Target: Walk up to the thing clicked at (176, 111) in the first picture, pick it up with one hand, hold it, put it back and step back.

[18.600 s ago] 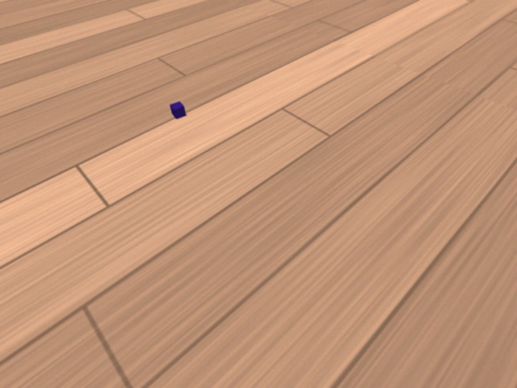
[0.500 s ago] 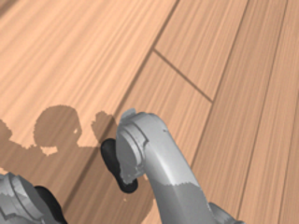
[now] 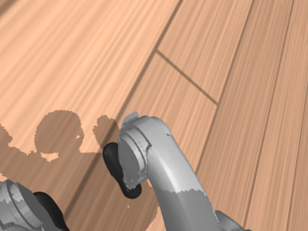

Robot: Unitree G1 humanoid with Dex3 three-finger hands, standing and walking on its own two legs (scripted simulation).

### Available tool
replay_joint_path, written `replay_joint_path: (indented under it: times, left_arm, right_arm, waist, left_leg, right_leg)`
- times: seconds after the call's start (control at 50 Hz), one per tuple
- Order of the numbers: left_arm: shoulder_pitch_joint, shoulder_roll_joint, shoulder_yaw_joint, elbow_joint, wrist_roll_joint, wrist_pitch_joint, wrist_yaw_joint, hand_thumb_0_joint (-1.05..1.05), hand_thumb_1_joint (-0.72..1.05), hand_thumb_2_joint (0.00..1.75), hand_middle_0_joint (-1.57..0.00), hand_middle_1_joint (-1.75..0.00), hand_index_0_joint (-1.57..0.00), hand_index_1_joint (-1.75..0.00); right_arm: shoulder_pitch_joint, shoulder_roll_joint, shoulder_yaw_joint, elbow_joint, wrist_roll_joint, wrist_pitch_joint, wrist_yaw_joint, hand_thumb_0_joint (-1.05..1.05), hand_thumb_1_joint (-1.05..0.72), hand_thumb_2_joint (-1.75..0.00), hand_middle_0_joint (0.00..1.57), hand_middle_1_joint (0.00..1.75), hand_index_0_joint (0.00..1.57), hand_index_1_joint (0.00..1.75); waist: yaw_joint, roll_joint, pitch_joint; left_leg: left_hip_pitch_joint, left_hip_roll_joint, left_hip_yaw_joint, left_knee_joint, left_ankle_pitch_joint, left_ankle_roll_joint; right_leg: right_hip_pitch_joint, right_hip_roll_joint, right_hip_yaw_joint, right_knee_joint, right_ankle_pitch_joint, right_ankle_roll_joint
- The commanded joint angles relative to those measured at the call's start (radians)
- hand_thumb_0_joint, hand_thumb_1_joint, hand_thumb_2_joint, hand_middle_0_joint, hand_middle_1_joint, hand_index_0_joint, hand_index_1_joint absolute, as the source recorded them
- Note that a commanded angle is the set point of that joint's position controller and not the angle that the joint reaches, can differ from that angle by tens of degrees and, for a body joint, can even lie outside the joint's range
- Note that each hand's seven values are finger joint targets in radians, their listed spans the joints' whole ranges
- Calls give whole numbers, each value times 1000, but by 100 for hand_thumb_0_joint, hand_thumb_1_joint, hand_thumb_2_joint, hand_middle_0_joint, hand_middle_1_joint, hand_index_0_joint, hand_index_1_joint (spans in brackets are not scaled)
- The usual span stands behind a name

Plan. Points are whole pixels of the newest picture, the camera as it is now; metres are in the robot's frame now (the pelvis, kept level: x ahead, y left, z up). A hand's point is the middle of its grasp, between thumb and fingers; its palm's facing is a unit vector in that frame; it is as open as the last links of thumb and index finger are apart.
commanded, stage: close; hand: left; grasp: from above
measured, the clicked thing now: out of the picture +0.48 +0.34 -0.28
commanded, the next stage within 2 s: settle in 0.04 s
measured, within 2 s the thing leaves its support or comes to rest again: leaves its support in 0.44 s
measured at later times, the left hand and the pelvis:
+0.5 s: hand out of the picture +0.49 +0.35 -0.24, palm faces -0.29 -0.25 -0.92, open 10.2 cm; pelvis +0.01 +0.00 +0.01, yaw +1 degrees
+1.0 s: hand out of the picture +0.46 +0.34 -0.16, palm faces -0.40 -0.22 -0.89, open 10.0 cm; pelvis +0.01 -0.01 +0.01, yaw +7 degrees
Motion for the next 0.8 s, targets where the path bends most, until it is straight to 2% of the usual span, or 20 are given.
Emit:
replay_joint_path:
  times: [0.0, 0.12, 0.18, 0.2, 0.26, 0.28, 0.32, 0.4, 0.42, 0.44, 0.48, 0.5, 0.56, 0.58, 0.62, 0.64, 0.68, 0.72, 0.76, 0.78]
  left_arm:
    - [-234, 225, -6, -135, -8, 5, 42, 0, 41, 51, -85, -47, -84, -48]
    - [-226, 218, -23, -129, -10, 1, 33, 0, 51, 57, -94, -50, -92, -51]
    - [-233, 218, -25, -144, -12, 0, 31, 0, 46, 55, -95, -50, -94, -51]
    - [-244, 251, -6, -165, -5, -2, 32, 0, 45, 56, -95, -49, -94, -51]
    - [-240, 240, -3, -210, -5, 3, 21, 0, 46, 54, -97, -47, -95, -49]
    - [-248, 256, 14, -236, -7, 5, 25, 0, 47, 55, -98, -46, -96, -49]
    - [-252, 224, -1, -261, -7, 11, 26, 0, 48, 56, -98, -48, -97, -50]
    - [-255, 227, 37, -382, -15, 28, 18, 0, 52, 57, -101, -48, -100, -50]
    - [-290, 191, 16, -447, -20, 31, 8, 0, 53, 58, -102, -48, -100, -50]
    - [-248, 198, 33, -431, -27, 44, 5, 0, 54, 55, -101, -48, -100, -50]
    - [-257, 107, -19, -522, -41, 60, -16, 0, 57, 55, -104, -46, -103, -48]
    - [-218, 86, -29, -469, -50, 76, -25, 0, 59, 55, -104, -46, -103, -47]
    - [-168, 54, -33, -518, -68, 111, -68, 0, 64, 62, -109, -46, -107, -48]
    - [-194, 55, -24, -589, -70, 116, -87, 0, 66, 62, -110, -45, -109, -47]
    - [-162, -5, -47, -597, -82, 136, -133, 0, 67, 60, -112, -43, -111, -45]
    - [-137, -52, -73, -554, -80, 142, -156, 0, 68, 62, -114, -43, -111, -46]
    - [-101, -83, -85, -517, -70, 145, -193, 0, 70, 64, -115, -43, -113, -46]
    - [-85, -14, -14, -509, -56, 139, -214, 0, 70, 65, -115, -42, -113, -45]
    - [-135, -105, -49, -526, -73, 121, -240, 0, 69, 64, -116, -42, -113, -45]
    - [-166, -166, -94, -549, -74, 110, -252, 0, 68, 64, -115, -42, -112, -45]
  right_arm:
    - [225, -335, -94, 38, 11, 7, -4, 0, -89, -90, 20, 30, 20, 30]
    - [231, -331, -90, 33, 13, 10, -7, 0, -89, -90, 20, 30, 20, 30]
    - [233, -338, -100, 37, 10, 13, -9, 0, -92, -91, 20, 30, 20, 30]
    - [240, -337, -95, 39, 12, 14, -9, 0, -92, -91, 20, 30, 20, 30]
    - [243, -331, -105, 35, 11, 20, -7, 0, -92, -91, 20, 30, 20, 30]
    - [250, -339, -116, 34, 14, 23, -9, 0, -92, -91, 20, 30, 20, 30]
    - [242, -337, -127, 28, 16, 19, -10, 0, -92, -91, 20, 30, 20, 30]
    - [249, -325, -164, 46, 23, 23, 5, 0, -92, -91, 20, 30, 20, 30]
    - [236, -309, -168, 38, 29, 22, 10, 0, -92, -91, 20, 30, 20, 30]
    - [245, -313, -180, 54, 30, 26, 12, 0, -92, -91, 20, 30, 20, 30]
    - [216, -293, -191, 27, 46, 27, 18, 0, -91, -91, 20, 30, 20, 30]
    - [222, -296, -196, 47, 51, 32, 20, 0, -91, -91, 20, 30, 20, 30]
    - [238, -281, -220, 58, 69, 54, 22, 0, -90, -90, 20, 30, 20, 30]
    - [238, -276, -230, 62, 76, 59, 22, 0, -90, -90, 20, 30, 20, 30]
    - [245, -261, -235, 78, 87, 76, 25, 0, -90, -90, 20, 30, 20, 30]
    - [238, -256, -243, 78, 95, 86, 25, 0, -90, -90, 20, 30, 20, 30]
    - [247, -254, -248, 69, 95, 106, 19, 0, -90, -90, 20, 30, 20, 30]
    - [283, -275, -271, 81, 91, 133, 7, 0, -89, -90, 20, 30, 20, 30]
    - [260, -248, -271, 55, 89, 152, 1, 0, -89, -90, 20, 30, 20, 30]
    - [239, -243, -271, 35, 92, 154, -4, 0, -89, -90, 20, 30, 20, 30]
  waist:
    - [-66, 540, -612]
    - [-71, 519, -631]
    - [-60, 546, -624]
    - [-61, 561, -652]
    - [-59, 581, -662]
    - [-49, 599, -691]
    - [-46, 618, -711]
    - [-11, 715, -777]
    - [-3, 757, -816]
    - [5, 756, -835]
    - [29, 782, -913]
    - [33, 747, -889]
    - [79, 711, -920]
    - [88, 730, -968]
    - [101, 706, -979]
    - [100, 686, -949]
    - [86, 604, -876]
    - [88, 536, -829]
    - [79, 511, -844]
    - [70, 509, -829]
  left_leg:
    - [457, 21, 40, -273, 158, -31]
    - [451, 17, 53, -261, 183, -25]
    - [465, 17, 56, -268, 184, -30]
    - [469, 20, 55, -266, 201, -30]
    - [490, 18, 60, -267, 212, -31]
    - [513, 20, 57, -276, 225, -35]
    - [543, 19, 55, -283, 222, -40]
    - [619, 23, 52, -297, 259, -56]
    - [655, 22, 55, -303, 278, -62]
    - [672, 23, 61, -297, 304, -61]
    - [708, 16, 77, -301, 356, -61]
    - [668, 11, 83, -306, 329, -54]
    - [598, 1, 108, -326, 299, -43]
    - [618, 0, 109, -317, 331, -45]
    - [630, -2, 113, -308, 393, -45]
    - [609, -5, 113, -311, 386, -45]
    - [553, -10, 112, -313, 358, -37]
    - [504, -19, 113, -323, 317, -31]
    - [491, -24, 119, -339, 269, -29]
    - [511, -27, 110, -349, 246, -32]
  right_leg:
    - [365, 40, -68, -180, 169, -55]
    - [411, 47, -65, -191, 191, -52]
    - [404, 47, -64, -188, 189, -56]
    - [416, 46, -66, -190, 203, -55]
    - [417, 40, -62, -187, 210, -57]
    - [421, 43, -63, -187, 216, -60]
    - [401, 45, -65, -184, 214, -64]
    - [349, 35, -63, -164, 223, -72]
    - [337, 32, -59, -160, 228, -75]
    - [355, 36, -57, -162, 248, -74]
    - [369, 41, -47, -167, 275, -78]
    - [370, 45, -45, -170, 267, -78]
    - [384, 47, -25, -185, 254, -80]
    - [374, 41, -21, -178, 273, -81]
    - [363, 43, -17, -168, 301, -82]
    - [331, 45, -18, -157, 291, -87]
    - [316, 44, -15, -169, 272, -85]
    - [315, 35, -6, -178, 239, -87]
    - [330, 35, -2, -187, 199, -88]
    - [290, 29, -5, -188, 174, -93]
